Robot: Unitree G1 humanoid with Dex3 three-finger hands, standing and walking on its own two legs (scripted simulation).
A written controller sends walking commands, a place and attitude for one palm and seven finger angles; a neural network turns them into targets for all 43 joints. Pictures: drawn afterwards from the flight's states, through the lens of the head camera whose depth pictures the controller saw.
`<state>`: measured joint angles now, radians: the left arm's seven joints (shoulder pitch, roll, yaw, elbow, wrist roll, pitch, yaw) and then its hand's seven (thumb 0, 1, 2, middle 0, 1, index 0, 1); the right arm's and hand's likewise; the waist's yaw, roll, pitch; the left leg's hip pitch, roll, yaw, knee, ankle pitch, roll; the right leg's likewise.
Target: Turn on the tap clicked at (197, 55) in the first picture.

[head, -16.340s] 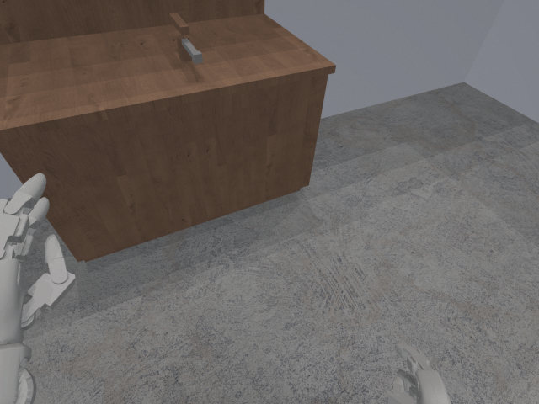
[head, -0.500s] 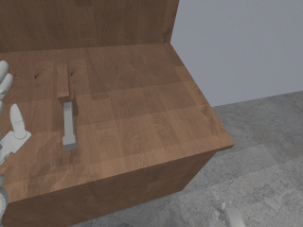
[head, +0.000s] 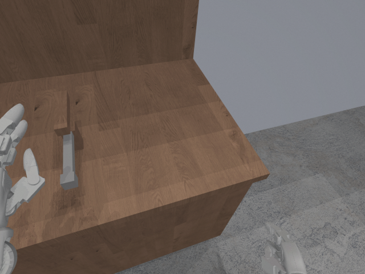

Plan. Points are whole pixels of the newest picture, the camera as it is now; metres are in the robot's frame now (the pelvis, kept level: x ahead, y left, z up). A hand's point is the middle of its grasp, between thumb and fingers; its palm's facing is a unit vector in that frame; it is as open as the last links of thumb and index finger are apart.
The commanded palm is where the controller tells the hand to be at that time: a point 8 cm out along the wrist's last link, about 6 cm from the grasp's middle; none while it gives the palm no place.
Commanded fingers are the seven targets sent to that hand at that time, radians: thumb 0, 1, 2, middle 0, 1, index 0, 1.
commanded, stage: come to a stop and stand still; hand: left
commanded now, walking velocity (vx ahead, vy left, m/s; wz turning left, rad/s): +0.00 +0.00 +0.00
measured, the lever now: (69, 180) +0.28 +0.28 +0.03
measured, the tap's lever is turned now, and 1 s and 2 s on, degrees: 0 0 0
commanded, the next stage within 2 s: look again from close up in 0.34 s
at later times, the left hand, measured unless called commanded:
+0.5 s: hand (49, 187) +0.21 +0.24 +0.15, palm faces +0.37 -0.86 -0.36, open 7.5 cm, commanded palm +0.15 +0.27 +0.17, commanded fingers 0.00 0.90 0.90 -0.20 -0.30 -0.20 -0.30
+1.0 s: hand (42, 180) +0.22 +0.25 +0.15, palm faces +0.37 -0.87 -0.34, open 7.5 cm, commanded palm +0.16 +0.28 +0.17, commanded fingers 0.00 0.90 0.90 -0.20 -0.30 -0.20 -0.30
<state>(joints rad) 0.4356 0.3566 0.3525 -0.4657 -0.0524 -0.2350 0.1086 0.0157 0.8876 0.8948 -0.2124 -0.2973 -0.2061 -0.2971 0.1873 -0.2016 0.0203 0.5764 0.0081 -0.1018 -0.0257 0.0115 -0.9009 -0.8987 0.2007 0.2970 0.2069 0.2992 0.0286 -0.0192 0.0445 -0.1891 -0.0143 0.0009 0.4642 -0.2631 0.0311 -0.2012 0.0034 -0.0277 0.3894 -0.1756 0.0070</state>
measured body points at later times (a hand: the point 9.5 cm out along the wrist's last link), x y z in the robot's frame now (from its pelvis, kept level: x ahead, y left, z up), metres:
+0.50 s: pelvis -0.01 -0.01 +0.00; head +0.01 +0.00 +0.45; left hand +0.18 +0.28 +0.17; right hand +0.17 -0.24 -0.07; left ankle -0.01 +0.09 -0.74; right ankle +0.02 -0.13 -0.74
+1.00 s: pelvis +0.00 +0.00 +0.00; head +0.02 +0.03 +0.45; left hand +0.19 +0.30 +0.17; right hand +0.18 -0.21 -0.07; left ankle -0.01 +0.09 -0.74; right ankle +0.02 -0.13 -0.74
